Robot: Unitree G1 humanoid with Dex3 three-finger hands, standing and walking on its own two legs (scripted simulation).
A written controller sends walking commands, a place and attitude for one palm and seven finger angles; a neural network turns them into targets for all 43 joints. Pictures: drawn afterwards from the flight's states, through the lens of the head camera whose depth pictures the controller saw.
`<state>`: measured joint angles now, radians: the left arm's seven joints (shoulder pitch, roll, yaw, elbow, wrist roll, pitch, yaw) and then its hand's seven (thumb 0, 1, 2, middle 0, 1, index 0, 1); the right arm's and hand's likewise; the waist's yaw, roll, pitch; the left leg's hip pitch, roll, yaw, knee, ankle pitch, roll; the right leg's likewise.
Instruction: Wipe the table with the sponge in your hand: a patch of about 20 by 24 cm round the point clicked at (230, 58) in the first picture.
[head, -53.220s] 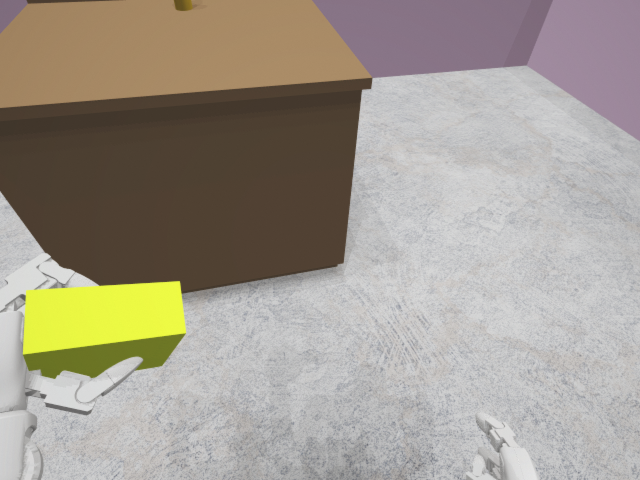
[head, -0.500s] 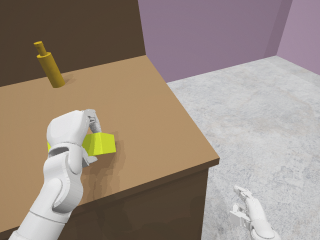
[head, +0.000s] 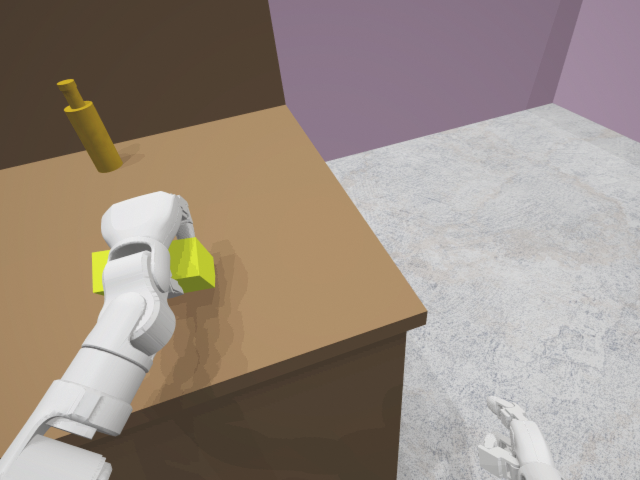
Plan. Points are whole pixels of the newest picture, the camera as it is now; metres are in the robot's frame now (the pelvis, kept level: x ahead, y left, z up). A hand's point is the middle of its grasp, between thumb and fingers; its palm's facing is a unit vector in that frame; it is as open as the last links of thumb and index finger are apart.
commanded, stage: wipe forward along the middle lane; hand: left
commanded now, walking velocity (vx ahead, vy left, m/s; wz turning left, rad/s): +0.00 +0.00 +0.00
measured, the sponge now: (165, 275) +0.35 +0.27 +0.10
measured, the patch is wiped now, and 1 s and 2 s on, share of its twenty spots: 0.90 0.95 0.95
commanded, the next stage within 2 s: slide back across to the first lane in 0.92 s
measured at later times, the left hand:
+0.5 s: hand (152, 225) +0.39 +0.28 +0.16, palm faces -0.05 +0.00 -1.00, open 9.3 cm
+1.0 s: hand (147, 211) +0.42 +0.30 +0.16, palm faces -0.09 +0.02 -1.00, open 9.2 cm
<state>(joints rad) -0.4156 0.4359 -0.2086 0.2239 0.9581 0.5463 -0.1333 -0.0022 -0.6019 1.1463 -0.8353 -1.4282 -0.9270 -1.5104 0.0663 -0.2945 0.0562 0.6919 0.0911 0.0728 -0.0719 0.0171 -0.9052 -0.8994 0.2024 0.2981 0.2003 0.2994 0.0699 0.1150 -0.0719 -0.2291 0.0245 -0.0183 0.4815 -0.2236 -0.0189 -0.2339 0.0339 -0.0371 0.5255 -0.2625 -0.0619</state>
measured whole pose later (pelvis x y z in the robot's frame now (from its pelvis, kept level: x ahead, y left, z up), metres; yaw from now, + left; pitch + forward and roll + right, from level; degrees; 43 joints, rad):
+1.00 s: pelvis +0.00 +0.00 +0.00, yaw -1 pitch +5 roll +0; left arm -0.78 0.62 -0.05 0.86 0.97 0.17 -0.11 -0.01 -0.61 1.12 -0.89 -1.42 -0.94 -1.50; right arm 0.23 -0.31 0.01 0.72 0.10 0.07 -0.08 0.01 -0.91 -0.90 0.20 0.30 0.20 0.30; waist -0.01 0.10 -0.09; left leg -0.38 0.02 -0.04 0.51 -0.23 0.00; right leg -0.37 0.05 -0.02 0.51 -0.23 -0.06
